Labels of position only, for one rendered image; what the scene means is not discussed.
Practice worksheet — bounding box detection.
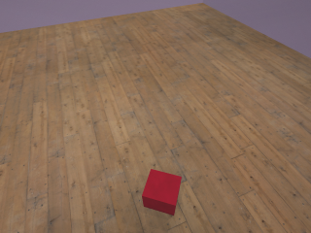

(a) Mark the carton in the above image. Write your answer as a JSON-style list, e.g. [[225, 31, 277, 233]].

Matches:
[[142, 169, 182, 216]]

